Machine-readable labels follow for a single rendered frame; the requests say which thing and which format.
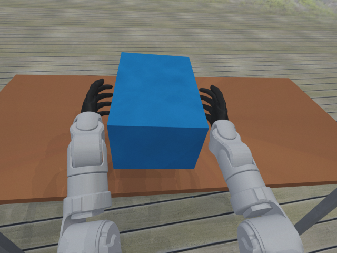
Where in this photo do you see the left robot forearm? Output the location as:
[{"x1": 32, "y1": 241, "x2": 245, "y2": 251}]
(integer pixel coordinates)
[{"x1": 57, "y1": 112, "x2": 112, "y2": 253}]

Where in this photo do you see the right robot forearm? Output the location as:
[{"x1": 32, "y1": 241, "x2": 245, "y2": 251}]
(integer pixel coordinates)
[{"x1": 209, "y1": 120, "x2": 304, "y2": 251}]

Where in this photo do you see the right robot hand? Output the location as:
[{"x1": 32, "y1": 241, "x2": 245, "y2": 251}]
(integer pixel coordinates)
[{"x1": 199, "y1": 85, "x2": 229, "y2": 127}]

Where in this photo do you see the left robot upper arm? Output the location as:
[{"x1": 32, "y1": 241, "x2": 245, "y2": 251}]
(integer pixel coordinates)
[{"x1": 58, "y1": 219, "x2": 122, "y2": 253}]

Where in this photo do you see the table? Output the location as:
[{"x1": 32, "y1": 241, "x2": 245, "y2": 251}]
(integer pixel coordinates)
[{"x1": 0, "y1": 75, "x2": 337, "y2": 253}]

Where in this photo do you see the right robot upper arm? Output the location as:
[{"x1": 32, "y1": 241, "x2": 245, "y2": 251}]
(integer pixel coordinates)
[{"x1": 237, "y1": 213, "x2": 304, "y2": 253}]

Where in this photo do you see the carton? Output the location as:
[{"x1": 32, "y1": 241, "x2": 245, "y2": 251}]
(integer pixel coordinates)
[{"x1": 107, "y1": 52, "x2": 209, "y2": 169}]

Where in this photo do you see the left robot hand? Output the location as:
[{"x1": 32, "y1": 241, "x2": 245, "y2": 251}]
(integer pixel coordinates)
[{"x1": 81, "y1": 79, "x2": 113, "y2": 116}]

